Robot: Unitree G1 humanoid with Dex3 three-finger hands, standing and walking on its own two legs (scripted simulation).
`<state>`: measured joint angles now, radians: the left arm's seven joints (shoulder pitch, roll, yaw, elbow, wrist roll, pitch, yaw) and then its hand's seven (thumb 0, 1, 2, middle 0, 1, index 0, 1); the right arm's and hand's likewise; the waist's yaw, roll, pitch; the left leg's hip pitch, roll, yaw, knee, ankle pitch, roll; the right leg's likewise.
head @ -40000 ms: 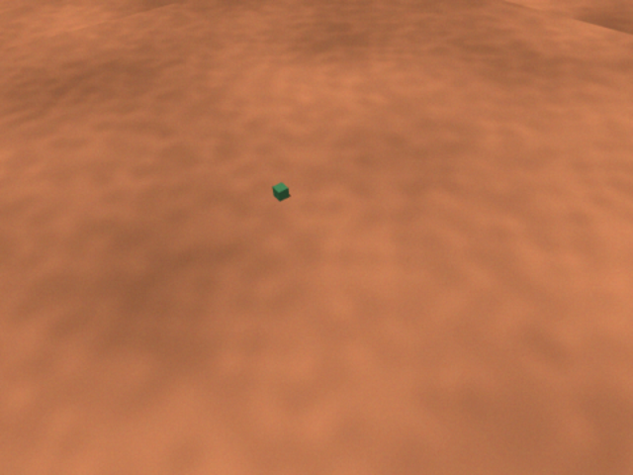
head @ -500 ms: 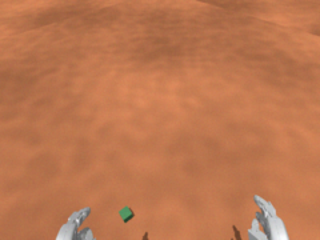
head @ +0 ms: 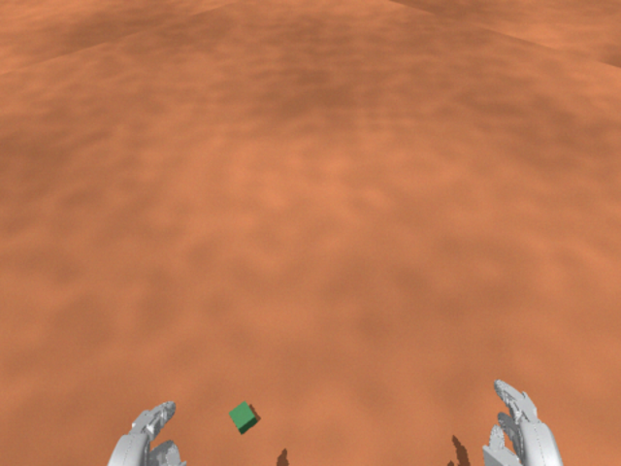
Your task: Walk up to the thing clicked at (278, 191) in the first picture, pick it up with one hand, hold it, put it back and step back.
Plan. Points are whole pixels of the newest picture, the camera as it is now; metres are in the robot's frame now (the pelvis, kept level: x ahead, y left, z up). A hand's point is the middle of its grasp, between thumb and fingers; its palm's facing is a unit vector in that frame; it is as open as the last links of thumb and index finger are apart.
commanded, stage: home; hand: left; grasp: from above
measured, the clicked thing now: (243, 417) +0.41 +0.22 -0.69
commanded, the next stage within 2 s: stand in 0.18 s
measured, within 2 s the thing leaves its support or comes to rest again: neither
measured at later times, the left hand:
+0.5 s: hand out of the picture +0.12 +0.23 -0.10, palm faces +0.03 -0.94 -0.33, open 7.4 cm
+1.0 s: hand out of the picture +0.03 +0.24 -0.10, palm faces +0.03 -0.95 -0.32, open 7.4 cm
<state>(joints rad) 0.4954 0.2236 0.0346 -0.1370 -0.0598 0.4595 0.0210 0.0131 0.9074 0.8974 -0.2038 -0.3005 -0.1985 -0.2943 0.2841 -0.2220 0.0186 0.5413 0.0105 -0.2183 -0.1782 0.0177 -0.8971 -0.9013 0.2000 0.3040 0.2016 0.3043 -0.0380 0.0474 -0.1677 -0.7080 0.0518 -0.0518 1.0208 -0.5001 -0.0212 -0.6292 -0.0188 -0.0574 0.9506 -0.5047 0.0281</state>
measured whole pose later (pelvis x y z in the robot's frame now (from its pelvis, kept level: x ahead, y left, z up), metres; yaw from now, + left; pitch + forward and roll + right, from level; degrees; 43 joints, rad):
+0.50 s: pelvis -0.02 +0.00 +0.02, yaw +0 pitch +2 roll +0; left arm 0.22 0.29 0.04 0.59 0.04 0.09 0.03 0.01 0.91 0.90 -0.21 -0.30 -0.20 -0.30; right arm 0.17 -0.28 -0.04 0.83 -0.05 -0.04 -0.01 0.02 -0.90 -0.90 0.20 0.30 0.20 0.30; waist 0.02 -0.02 0.02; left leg -0.45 0.01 -0.01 0.82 -0.40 -0.01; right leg -0.42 -0.06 -0.02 0.82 -0.43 0.03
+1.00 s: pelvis -0.01 +0.01 +0.06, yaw +0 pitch -4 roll +0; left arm 0.20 0.28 0.04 1.09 0.03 0.01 0.03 0.01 0.91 0.90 -0.21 -0.30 -0.20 -0.30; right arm 0.16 -0.28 -0.04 1.09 -0.03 0.01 -0.02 0.01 -0.90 -0.90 0.20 0.30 0.20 0.30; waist 0.02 0.00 0.06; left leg -0.15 0.00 0.00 0.43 -0.22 0.00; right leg -0.11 -0.06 -0.03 0.41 -0.24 0.05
